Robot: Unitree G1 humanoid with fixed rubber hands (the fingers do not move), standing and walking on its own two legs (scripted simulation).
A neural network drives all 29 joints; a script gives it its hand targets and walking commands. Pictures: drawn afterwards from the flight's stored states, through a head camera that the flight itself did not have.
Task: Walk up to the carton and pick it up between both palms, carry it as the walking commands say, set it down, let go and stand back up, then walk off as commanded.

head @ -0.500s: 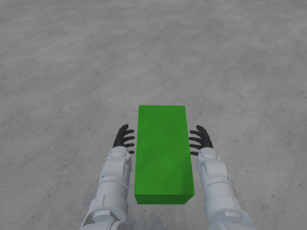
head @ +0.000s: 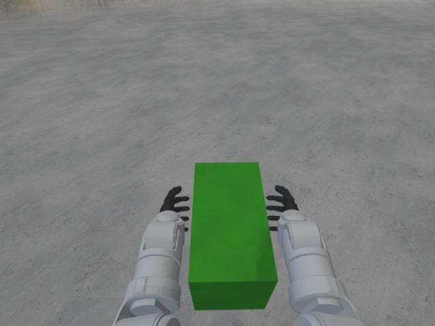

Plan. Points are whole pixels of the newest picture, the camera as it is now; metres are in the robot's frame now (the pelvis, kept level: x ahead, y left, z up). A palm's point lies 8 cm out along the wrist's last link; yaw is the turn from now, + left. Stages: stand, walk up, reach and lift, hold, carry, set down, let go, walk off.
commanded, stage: reach and lift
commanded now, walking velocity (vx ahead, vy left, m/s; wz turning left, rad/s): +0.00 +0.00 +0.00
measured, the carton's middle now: (228, 232) +0.35 +0.01 -0.02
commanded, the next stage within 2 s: hold in 0.96 s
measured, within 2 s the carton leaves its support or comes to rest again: neither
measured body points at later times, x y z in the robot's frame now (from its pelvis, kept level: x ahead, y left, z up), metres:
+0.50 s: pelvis -0.01 +0.01 +0.00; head -0.06 +0.01 +0.45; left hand +0.32 +0.12 +0.05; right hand +0.32 -0.12 +0.05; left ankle +0.03 +0.13 -0.74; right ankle +0.03 -0.12 -0.74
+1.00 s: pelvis -0.01 +0.01 +0.00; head -0.07 +0.01 +0.44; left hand +0.31 +0.13 +0.05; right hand +0.31 -0.12 +0.05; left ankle +0.03 +0.13 -0.74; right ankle +0.03 -0.12 -0.74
